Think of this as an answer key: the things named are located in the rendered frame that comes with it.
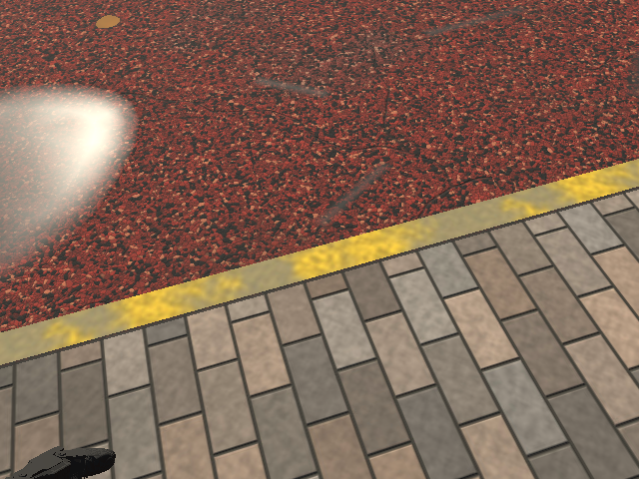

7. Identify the robot left hand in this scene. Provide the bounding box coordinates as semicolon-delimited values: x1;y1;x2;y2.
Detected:
5;446;116;479

